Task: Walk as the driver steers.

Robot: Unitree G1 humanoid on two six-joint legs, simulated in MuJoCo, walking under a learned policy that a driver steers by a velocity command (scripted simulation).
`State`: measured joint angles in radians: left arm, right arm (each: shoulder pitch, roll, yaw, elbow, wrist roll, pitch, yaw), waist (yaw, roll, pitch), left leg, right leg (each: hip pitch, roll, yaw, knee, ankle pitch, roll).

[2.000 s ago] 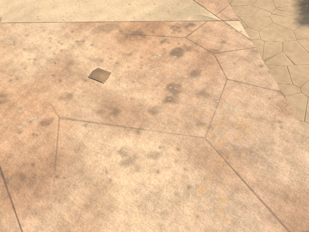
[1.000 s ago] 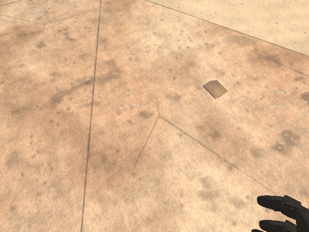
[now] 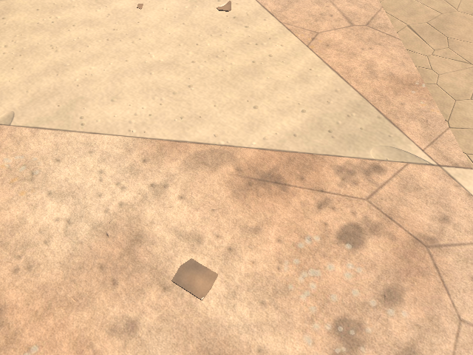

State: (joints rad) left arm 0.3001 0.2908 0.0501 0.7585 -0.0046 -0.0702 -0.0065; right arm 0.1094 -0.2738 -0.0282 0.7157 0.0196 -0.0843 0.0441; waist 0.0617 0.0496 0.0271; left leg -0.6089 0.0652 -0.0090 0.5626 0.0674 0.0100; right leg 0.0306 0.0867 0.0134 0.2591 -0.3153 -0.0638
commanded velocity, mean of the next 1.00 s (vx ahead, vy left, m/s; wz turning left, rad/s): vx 0.50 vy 0.00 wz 0.29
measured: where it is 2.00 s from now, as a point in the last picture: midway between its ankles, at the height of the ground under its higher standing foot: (206, 251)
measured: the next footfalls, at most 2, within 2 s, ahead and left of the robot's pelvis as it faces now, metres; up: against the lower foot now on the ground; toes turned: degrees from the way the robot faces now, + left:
left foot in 0.08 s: +0.23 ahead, +0.12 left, +0.00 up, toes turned +3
right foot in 0.58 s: +0.54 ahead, -0.02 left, +0.00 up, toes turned +20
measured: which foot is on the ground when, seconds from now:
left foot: up 0.00-0.06, down 0.08-0.60, up 0.62-1.00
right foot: down 0.00-0.08, up 0.10-0.56, down 0.58-1.00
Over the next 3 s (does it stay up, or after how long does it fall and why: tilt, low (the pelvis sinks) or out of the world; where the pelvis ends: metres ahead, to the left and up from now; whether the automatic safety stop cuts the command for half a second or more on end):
stays up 0.90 0.28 0.00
